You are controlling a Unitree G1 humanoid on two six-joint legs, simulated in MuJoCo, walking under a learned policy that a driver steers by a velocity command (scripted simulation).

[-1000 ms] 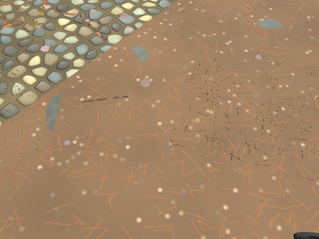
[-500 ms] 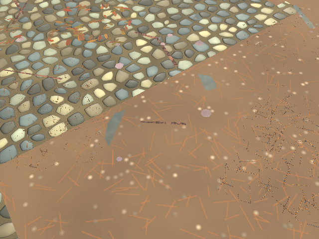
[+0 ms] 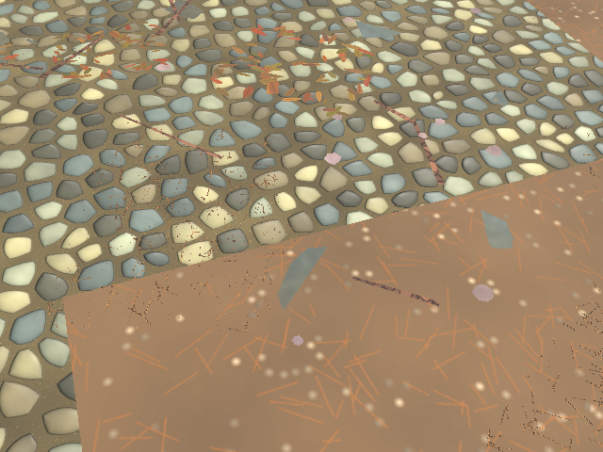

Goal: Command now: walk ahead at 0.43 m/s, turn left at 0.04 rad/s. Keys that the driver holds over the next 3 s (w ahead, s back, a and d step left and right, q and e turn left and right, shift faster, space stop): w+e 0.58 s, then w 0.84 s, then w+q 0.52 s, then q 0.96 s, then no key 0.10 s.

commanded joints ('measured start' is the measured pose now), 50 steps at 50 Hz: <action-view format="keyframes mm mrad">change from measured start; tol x64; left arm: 1 -103 95 22 -95 8 -25 -9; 50 -47 56 5 -149 14 -5 23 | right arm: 1 28 -139 -40 -37 -11 -28 -9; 50 25 -116 -27 33 -18 -69 1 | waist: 1 -44 171 64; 50 -42 140 -1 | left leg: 1 217 259 -284 -298 115 178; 17 361 259 128 62 1131 45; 21 -528 -4 -166 1010 -233 -57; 50 146 240 -347 -251 165 168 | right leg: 1 -363 -63 60 19 153 1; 18 282 179 -59 -528 298 -164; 20 896 -243 834 -671 85 -441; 50 -232 -5 119 46 85 -12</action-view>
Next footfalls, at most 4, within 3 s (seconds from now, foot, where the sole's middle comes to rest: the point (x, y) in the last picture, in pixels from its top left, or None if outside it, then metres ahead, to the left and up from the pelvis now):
0.36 right None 0.36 -0.14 -0.78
0.84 left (306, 379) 0.68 0.00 -0.78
1.36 right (436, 321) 0.86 -0.34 -0.78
1.92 left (378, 217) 1.21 -0.21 -0.78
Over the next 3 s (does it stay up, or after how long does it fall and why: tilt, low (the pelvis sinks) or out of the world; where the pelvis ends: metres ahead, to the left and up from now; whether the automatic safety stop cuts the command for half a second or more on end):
stays up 1.24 -0.28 0.00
